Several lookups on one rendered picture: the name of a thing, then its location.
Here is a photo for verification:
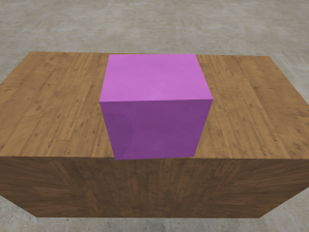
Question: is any pedestal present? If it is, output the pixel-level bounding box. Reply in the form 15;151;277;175
0;51;309;218

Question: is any carton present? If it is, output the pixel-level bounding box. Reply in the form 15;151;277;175
99;53;213;160

